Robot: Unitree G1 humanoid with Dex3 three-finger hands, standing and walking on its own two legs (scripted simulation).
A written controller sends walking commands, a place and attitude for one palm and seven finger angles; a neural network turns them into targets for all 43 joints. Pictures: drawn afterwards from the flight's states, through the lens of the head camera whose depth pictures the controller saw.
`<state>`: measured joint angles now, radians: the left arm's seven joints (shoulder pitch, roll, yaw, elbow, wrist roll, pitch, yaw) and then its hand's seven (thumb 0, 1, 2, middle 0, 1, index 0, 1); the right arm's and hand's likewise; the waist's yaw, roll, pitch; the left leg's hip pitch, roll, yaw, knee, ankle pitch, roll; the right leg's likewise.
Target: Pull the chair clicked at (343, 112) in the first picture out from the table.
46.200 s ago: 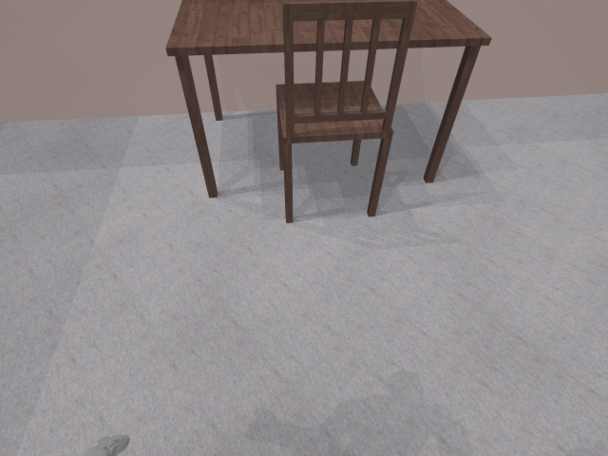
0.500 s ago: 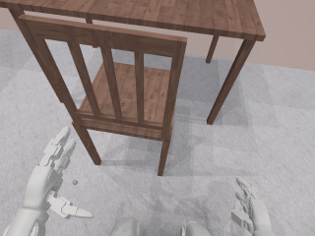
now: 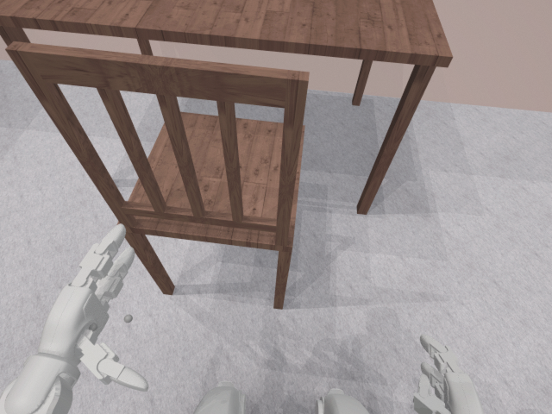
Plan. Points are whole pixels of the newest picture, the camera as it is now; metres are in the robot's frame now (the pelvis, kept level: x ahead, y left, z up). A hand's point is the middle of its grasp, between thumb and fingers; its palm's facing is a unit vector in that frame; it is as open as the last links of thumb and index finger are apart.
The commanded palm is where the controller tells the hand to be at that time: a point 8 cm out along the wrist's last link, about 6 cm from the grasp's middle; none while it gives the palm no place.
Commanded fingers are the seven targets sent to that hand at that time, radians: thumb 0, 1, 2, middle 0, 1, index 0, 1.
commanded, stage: raise the hand toward the chair's back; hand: left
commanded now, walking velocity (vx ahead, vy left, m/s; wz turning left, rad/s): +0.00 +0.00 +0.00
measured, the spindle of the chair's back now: (185, 165) +0.52 +0.18 +0.01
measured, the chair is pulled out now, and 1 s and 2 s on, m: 0.23 0.23 0.23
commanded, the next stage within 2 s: aim the fingers beside a spindle in 0.32 s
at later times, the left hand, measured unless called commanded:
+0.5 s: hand (133, 320) +0.23 +0.19 +0.04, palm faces -0.08 -0.99 -0.07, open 17.0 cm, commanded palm +0.22 +0.25 +0.04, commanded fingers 0.00 -0.50 0.30 -0.06 -0.08 -0.06 -0.08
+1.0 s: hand (159, 289) +0.28 +0.17 +0.02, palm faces -0.13 -0.99 -0.06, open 17.0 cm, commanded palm +0.27 +0.24 +0.02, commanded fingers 0.00 -0.50 0.30 -0.06 -0.08 -0.06 -0.08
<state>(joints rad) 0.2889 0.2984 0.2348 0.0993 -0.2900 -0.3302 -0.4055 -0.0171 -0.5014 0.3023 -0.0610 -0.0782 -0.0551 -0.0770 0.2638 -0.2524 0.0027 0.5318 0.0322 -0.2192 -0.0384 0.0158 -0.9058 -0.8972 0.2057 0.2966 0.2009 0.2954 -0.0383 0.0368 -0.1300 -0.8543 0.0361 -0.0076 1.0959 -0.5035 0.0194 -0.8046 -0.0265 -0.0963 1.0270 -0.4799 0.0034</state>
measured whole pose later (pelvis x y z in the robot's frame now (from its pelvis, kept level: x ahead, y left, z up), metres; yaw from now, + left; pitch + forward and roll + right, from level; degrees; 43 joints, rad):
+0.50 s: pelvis -0.01 -0.01 +0.00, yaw +1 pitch +15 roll -3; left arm 0.25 0.28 0.24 0.15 -0.30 -0.39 -0.40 -0.02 -0.50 0.30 -0.06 -0.08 -0.06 -0.08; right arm 0.23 -0.25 0.01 0.53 0.03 -0.22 -0.04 0.01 -0.91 -0.90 0.21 0.30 0.20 0.30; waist -0.02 0.04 -0.13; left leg -0.87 0.04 -0.03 1.12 -0.50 0.00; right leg -0.82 -0.02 -0.11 1.06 -0.49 -0.02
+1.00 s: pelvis -0.01 -0.01 -0.01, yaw +0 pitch +18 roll -2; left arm 0.06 0.29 0.23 0.28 -0.27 -0.40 -0.38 -0.02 -0.50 0.30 -0.06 -0.08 -0.06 -0.08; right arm 0.25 -0.27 0.01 0.55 0.03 -0.21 -0.04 0.01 -0.91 -0.90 0.20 0.30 0.20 0.30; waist -0.05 0.04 -0.13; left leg -0.95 0.04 -0.01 1.15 -0.51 0.00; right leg -0.92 -0.02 -0.09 1.11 -0.50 -0.01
